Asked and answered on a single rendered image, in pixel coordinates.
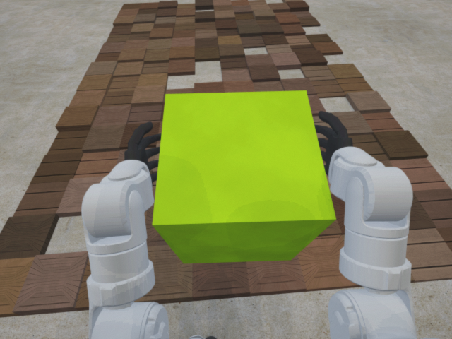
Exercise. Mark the robot left hand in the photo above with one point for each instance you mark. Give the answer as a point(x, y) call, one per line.
point(137, 145)

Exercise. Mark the right robot forearm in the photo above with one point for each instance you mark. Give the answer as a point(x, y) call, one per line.
point(377, 200)

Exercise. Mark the left robot upper arm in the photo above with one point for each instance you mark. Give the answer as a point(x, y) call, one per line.
point(142, 320)

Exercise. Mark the right robot upper arm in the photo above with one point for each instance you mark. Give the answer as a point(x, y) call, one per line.
point(359, 314)

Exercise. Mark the carton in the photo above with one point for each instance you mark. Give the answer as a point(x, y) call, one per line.
point(240, 177)

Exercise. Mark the robot right hand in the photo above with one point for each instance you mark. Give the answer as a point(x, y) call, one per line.
point(337, 137)

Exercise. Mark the left robot forearm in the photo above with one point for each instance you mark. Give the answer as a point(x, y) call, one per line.
point(115, 236)

